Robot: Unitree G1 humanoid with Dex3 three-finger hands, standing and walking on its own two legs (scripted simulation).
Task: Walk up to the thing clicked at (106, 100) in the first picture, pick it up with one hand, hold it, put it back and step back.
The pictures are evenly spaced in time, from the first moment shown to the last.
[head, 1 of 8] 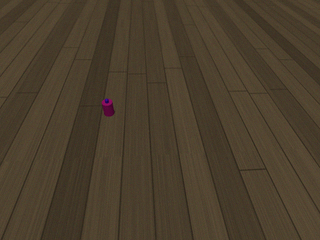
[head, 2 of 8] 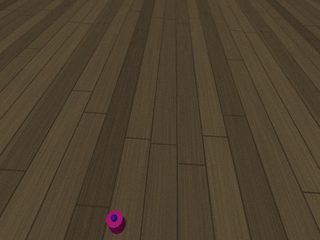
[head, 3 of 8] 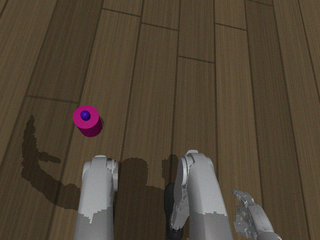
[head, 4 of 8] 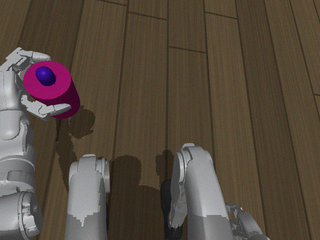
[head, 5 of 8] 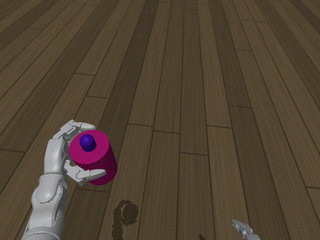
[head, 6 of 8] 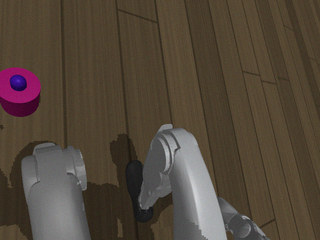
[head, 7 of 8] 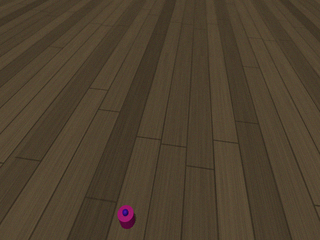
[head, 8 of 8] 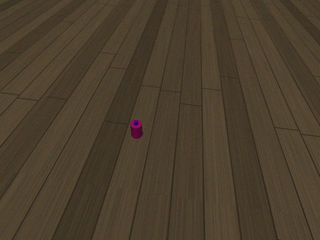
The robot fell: no
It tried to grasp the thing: yes
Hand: left
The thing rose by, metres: 0.70
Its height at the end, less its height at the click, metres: +0.00
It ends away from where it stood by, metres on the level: 0.03
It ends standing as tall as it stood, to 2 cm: yes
